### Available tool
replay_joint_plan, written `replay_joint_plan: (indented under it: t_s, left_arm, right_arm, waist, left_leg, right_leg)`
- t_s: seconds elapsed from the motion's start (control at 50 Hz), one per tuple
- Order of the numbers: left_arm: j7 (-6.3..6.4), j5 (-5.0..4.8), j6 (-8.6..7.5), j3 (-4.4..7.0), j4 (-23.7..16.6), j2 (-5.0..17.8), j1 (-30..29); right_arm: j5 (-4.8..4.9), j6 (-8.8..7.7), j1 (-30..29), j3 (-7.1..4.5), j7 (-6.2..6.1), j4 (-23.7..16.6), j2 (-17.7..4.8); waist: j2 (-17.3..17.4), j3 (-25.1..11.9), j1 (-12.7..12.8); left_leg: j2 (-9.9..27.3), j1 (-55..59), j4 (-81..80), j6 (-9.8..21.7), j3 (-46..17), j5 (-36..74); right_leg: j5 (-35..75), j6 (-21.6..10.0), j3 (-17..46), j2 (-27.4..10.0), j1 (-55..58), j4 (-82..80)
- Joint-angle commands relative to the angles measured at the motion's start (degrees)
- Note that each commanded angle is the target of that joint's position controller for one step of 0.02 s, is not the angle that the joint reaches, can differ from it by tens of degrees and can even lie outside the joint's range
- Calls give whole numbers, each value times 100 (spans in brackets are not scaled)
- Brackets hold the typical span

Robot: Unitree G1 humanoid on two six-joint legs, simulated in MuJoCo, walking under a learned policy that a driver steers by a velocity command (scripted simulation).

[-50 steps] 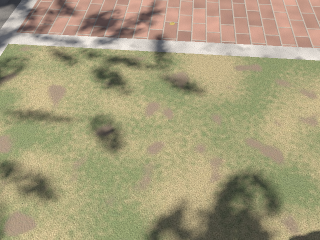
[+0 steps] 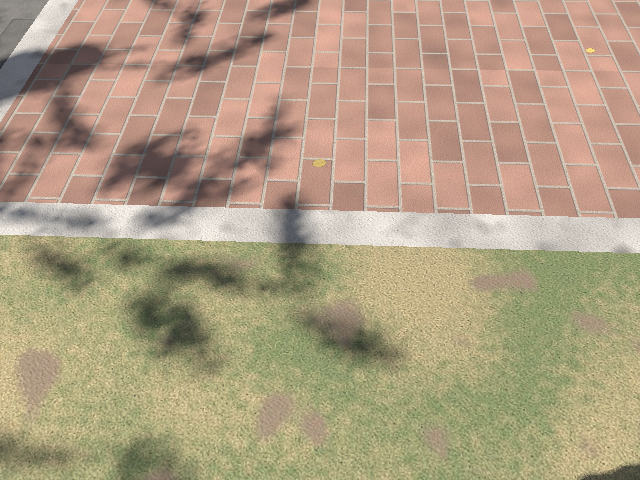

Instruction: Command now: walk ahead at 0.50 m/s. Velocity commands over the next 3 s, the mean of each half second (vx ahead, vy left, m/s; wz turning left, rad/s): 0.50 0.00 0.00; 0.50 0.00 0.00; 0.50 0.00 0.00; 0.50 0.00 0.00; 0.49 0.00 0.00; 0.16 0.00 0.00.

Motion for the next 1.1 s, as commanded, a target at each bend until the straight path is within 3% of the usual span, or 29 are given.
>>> replay_joint_plan:
  t_s: [0.02, 0.1, 0.16, 0.2, 0.22, 0.24, 0.26, 0.28, 0.3, 0.32, 0.34, 0.38, 0.44, 0.5, 0.6, 0.7, 0.76, 0.78, 0.8, 0.82, 0.84, 0.86, 0.88, 0.9, 0.92, 0.94, 0.98, 1.04, 1.1]
  left_arm:
    - [18, -7, -87, 72, -220, 650, 197]
    - [62, 32, -71, 64, -72, 675, 601]
    - [117, 85, -41, 90, -1, 756, 631]
    - [140, 99, -29, 116, -10, 842, 429]
    - [134, 88, -12, 128, -10, 884, 340]
    - [118, 53, -1, 108, -49, 838, 255]
    - [75, -84, -13, 14, -269, 539, 337]
    - [37, -189, -3, -1, -277, 269, 873]
    - [53, -37, 37, 131, -302, 727, 340]
    - [21, -9, 8, 133, -456, 676, -111]
    - [2, 4, 0, 123, -481, 568, -300]
    - [-56, 134, 137, 113, -428, 397, -163]
    - [-127, 161, 279, 122, -522, 332, -375]
    - [-152, 141, 339, 122, -796, 410, -1157]
    - [-167, 66, 311, 45, -1151, 344, -2194]
    - [-150, 55, 251, 15, -1417, 397, -2836]
    - [-119, 48, 171, 61, -1419, 490, -2583]
    - [-81, 53, 140, 109, -1282, 563, -2129]
    - [-35, 77, 90, 176, -988, 648, -1260]
    - [26, 191, 32, 289, -686, 938, -228]
    - [61, 326, 23, 461, -622, 1616, 527]
    - [-3, 121, 128, 455, -623, 1528, 225]
    - [-22, 0, 153, 381, -728, 1268, -514]
    - [-49, -9, 122, 268, -807, 860, -946]
    - [-48, 5, 84, 199, -777, 636, -1106]
    - [-22, -16, 47, 141, -690, 472, -1100]
    - [5, 0, -43, 120, -537, 482, -790]
    - [10, -11, -97, 153, -417, 717, -445]
    - [7, -16, -83, 114, -349, 678, -120]
  right_arm:
    - [48, -29, -496, 28, 22, -401, -136]
    - [64, -61, -1092, 59, 12, -608, -163]
    - [62, -121, -1239, 33, 2, -734, -249]
    - [60, -179, -781, -22, -39, -628, -328]
    - [46, -220, -105, -82, -80, -405, -405]
    - [-20, -281, 911, -174, -135, -58, -578]
    - [-176, -324, 1894, -317, -203, 112, -1108]
    - [-132, -272, 2010, -403, -148, 142, -1468]
    - [68, -208, 1435, -347, -113, 78, -1183]
    - [110, -218, 855, -241, -96, -24, -819]
    - [91, -256, 581, -159, -78, -45, -535]
    - [115, -322, 585, -54, -122, 92, -228]
    - [135, -425, 1051, -67, -154, 294, -414]
    - [130, -424, 1371, -60, -158, 373, -493]
    - [123, -413, 1859, -11, -167, 488, -463]
    - [56, -381, 2257, -11, -232, 664, -499]
    - [21, -361, 2072, -46, -278, 683, -607]
    - [17, -353, 1982, -64, -282, 681, -667]
    - [42, -329, 1866, -69, -268, 670, -691]
    - [92, -334, 1807, -30, -251, 576, -598]
    - [331, -338, 2296, 88, -176, 373, -62]
    - [228, -334, 2248, -30, -169, 436, -405]
    - [139, -305, 1698, -88, -169, 291, -537]
    - [112, -335, 1349, -69, -136, 197, -462]
    - [89, -307, 1267, -70, -120, 200, -344]
    - [0, -230, 1350, -61, -96, 211, -260]
    - [-51, -106, 1452, -48, -31, 250, -130]
    - [-44, -15, 848, -59, 6, 19, -189]
    - [1, -5, 67, -47, 20, -252, -240]
  waist:
    - [-517, 386, -14]
    - [-577, 446, 182]
    - [-599, 486, 135]
    - [-652, 267, -132]
    - [-614, -71, -419]
    - [-417, -614, -818]
    - [264, -1391, -1045]
    - [1212, -1903, -785]
    - [308, -1286, -624]
    - [116, -523, -444]
    - [-47, -200, -290]
    - [124, -39, -6]
    - [106, 23, 73]
    - [95, 261, -55]
    - [126, 386, -313]
    - [186, 489, -484]
    - [229, 369, -249]
    - [271, 132, -51]
    - [143, -297, 326]
    - [-60, -902, 686]
    - [-1225, -1816, 623]
    - [-1114, -1932, 501]
    - [-664, -910, 212]
    - [-390, -358, 100]
    - [-373, -44, -85]
    - [-490, 78, -255]
    - [-516, 30, -351]
    - [-475, 191, -334]
    - [-479, 345, -160]
  left_leg:
    - [-88, -116, -782, -72, 236, 539]
    - [-250, -141, -1480, 43, 364, 590]
    - [-350, -39, -1824, 237, 375, 125]
    - [-614, 785, -2102, 435, 500, -300]
    - [-817, 1606, -2351, 554, 595, -301]
    - [-760, 2948, -2583, 723, 491, -71]
    - [634, 4659, -2687, 1145, -1167, -584]
    - [1894, 5515, -3444, 1836, -3710, -600]
    - [1547, 4892, -3615, 1626, -3420, -1079]
    - [1353, 4019, -3788, 1438, -2579, -966]
    - [1067, 3415, -4008, 1236, -2019, -540]
    - [657, 2763, -4227, 970, -1264, 79]
    - [537, 2680, -4379, 1015, -877, 707]
    - [459, 2828, -4600, 1013, -692, 693]
    - [334, 3248, -4586, 911, -370, 1361]
    - [556, 4094, -4289, 972, -291, 2070]
    - [659, 4336, -3693, 867, -160, 3403]
    - [623, 4306, -3162, 793, -89, 4175]
    - [447, 4120, -2188, 691, 75, 4424]
    - [223, 3148, -874, 580, 210, 3326]
    - [-615, 1144, 1439, 282, 586, 273]
    - [-1066, 304, 2392, 335, -104, -2280]
    - [-629, -100, 2508, 394, -332, -1791]
    - [-417, -30, 2174, 396, -323, -1331]
    - [-240, 218, 1786, 381, -298, -1090]
    - [-135, 520, 1489, 314, -283, -972]
    - [-125, 731, 1300, 207, -162, -825]
    - [6, 181, 822, 50, -28, -339]
    - [54, -252, 4, -77, 93, 210]
  right_leg:
    - [1661, -558, 900, -1492, -239, -699]
    - [2108, -583, 821, -1636, 445, -516]
    - [2721, -574, 816, -1838, 923, -192]
    - [4007, -443, 661, -1830, 931, 444]
    - [4573, -362, 553, -1724, 846, 1217]
    - [4190, -238, 348, -1474, 281, 2365]
    - [2182, -44, 77, -1064, -1259, 4213]
    - [-2070, 91, 178, -37, -2868, 5970]
    - [-1669, -11, 868, -422, -3313, 6287]
    - [-1109, -22, 841, -657, -3411, 6084]
    - [-753, -13, 816, -847, -3212, 5746]
    - [-530, 110, 762, -1019, -2711, 5295]
    - [-290, 265, 599, -1055, -2832, 4992]
    - [287, 409, 484, -1184, -3440, 4409]
    - [984, 480, 251, -1062, -3534, 3037]
    - [827, 278, 123, -874, -3546, 2251]
    - [231, 11, 22, -636, -2904, 1875]
    - [47, -99, -58, -441, -2281, 1756]
    - [254, -232, -158, -259, -1267, 1377]
    - [247, -464, 408, -773, 265, 1341]
    - [-294, -1182, 3006, -2590, 2123, 1080]
    - [-458, -1418, 4494, -2933, 1997, 262]
    - [-877, -1206, 3525, -2679, 1118, 188]
    - [-679, -1027, 2861, -2434, 279, -71]
    - [-348, -782, 2316, -2137, -289, -269]
    - [-9, -609, 1904, -1899, -696, -390]
    - [630, -592, 1523, -1732, -860, -469]
    - [930, -651, 1222, -1652, -732, -669]
    - [1269, -612, 1032, -1551, -440, -750]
